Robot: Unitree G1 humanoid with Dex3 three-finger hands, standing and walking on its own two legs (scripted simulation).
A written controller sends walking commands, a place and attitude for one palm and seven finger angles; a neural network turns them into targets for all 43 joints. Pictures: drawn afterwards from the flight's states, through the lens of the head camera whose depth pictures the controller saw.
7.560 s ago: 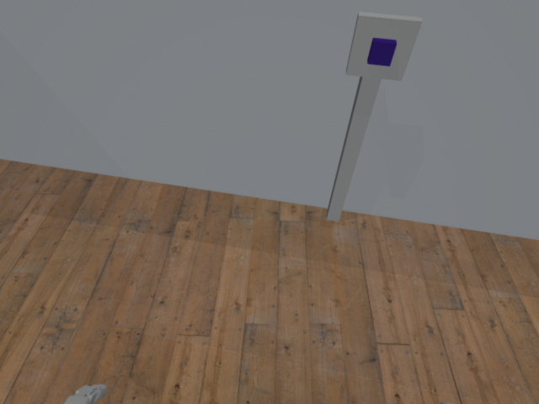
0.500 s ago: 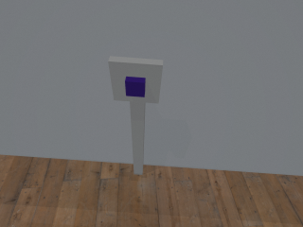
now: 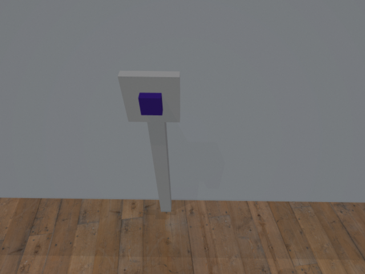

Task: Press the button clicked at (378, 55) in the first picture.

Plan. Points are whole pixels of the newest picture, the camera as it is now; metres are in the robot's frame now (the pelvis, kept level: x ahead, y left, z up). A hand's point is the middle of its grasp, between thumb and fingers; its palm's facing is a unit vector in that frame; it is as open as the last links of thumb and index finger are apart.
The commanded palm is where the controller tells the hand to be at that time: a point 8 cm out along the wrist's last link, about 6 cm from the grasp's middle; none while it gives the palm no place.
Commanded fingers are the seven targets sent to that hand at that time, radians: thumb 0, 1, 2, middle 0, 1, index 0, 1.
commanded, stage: come to a stop and stand still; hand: left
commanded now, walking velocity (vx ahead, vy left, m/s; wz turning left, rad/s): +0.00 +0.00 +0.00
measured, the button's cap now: (151, 103) +0.56 +0.12 +0.06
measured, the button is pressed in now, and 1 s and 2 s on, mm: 0 0 0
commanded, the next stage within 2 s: look again from close up in 0.18 s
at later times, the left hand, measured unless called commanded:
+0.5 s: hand out of the picture +0.01 +0.17 -0.18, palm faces +0.02 -0.98 -0.18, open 7.3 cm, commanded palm none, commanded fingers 0.00 0.90 0.90 -0.20 -0.30 -0.20 -0.30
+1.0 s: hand out of the picture +0.02 +0.19 -0.18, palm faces +0.00 -0.98 -0.18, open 7.3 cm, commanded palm none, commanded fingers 0.00 0.90 0.90 -0.20 -0.30 -0.20 -0.30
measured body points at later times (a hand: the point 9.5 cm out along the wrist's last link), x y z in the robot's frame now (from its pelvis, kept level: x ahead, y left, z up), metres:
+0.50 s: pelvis +0.01 +0.01 -0.01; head +0.01 +0.01 +0.44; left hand +0.01 +0.22 -0.17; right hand +0.01 -0.20 -0.17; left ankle +0.04 +0.11 -0.74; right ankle -0.01 -0.11 -0.74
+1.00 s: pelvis +0.03 +0.02 -0.01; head +0.03 +0.03 +0.44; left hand +0.02 +0.25 -0.17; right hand +0.05 -0.21 -0.16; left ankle +0.04 +0.11 -0.74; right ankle -0.01 -0.11 -0.74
